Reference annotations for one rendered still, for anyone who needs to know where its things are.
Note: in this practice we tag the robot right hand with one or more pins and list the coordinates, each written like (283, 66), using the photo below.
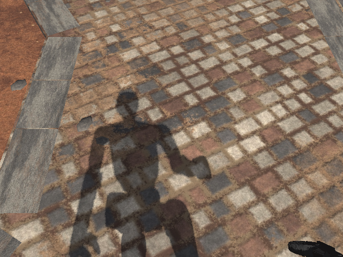
(313, 249)

